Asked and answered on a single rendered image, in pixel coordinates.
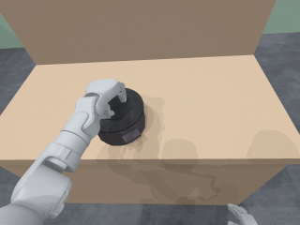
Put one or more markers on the robot left forearm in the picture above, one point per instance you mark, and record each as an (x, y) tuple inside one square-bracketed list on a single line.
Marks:
[(65, 152)]

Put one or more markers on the robot left hand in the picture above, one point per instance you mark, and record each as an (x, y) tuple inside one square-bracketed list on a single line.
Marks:
[(109, 88)]

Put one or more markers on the table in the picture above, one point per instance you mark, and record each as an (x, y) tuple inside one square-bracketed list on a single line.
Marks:
[(215, 129)]

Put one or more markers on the lid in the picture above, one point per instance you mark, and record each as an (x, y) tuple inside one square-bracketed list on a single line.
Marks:
[(125, 117)]

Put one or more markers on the knob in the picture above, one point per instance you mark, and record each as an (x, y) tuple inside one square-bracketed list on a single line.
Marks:
[(115, 103)]

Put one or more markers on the pot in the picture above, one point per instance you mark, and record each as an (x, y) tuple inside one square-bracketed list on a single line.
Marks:
[(124, 137)]

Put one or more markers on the left robot upper arm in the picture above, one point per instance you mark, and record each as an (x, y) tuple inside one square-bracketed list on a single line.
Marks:
[(43, 196)]

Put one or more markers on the robot right hand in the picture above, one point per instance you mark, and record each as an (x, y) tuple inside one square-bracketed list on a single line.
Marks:
[(242, 214)]

